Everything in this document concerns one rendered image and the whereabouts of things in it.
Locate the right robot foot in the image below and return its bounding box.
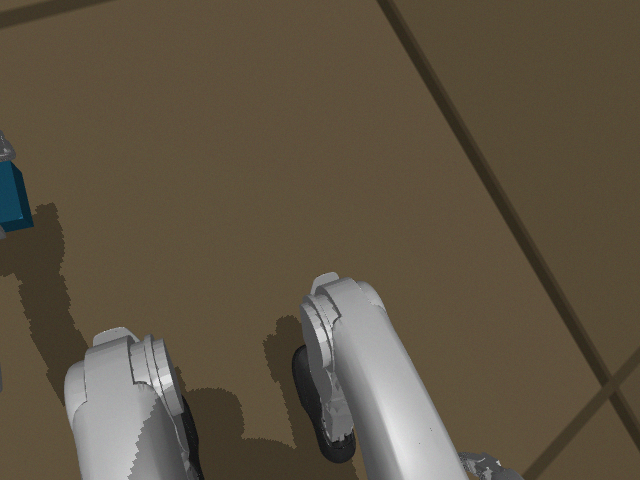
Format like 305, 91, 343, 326
292, 344, 356, 464

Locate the left robot hand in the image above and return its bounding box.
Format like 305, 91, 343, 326
0, 130, 16, 240

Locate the left robot foot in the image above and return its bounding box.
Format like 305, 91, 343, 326
181, 394, 205, 480

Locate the right robot hand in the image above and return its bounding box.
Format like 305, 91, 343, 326
458, 452, 524, 480

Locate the small box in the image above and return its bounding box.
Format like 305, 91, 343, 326
0, 161, 34, 232

